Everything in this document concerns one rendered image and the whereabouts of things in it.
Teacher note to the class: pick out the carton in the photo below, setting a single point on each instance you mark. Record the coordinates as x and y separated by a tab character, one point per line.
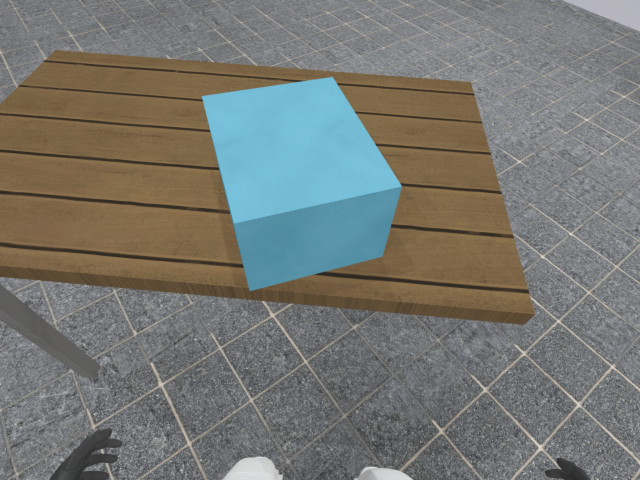
307	188

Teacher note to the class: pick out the robot right hand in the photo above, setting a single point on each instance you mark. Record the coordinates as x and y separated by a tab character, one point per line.
568	471

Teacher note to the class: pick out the robot left hand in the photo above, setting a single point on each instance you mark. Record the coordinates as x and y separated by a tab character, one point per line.
72	468

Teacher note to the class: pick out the table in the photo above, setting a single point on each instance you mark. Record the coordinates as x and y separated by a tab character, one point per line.
109	177

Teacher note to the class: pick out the left robot thigh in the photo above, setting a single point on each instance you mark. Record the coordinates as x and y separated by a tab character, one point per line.
253	469

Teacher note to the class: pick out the right robot shin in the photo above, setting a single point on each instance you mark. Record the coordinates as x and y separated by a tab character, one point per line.
366	468

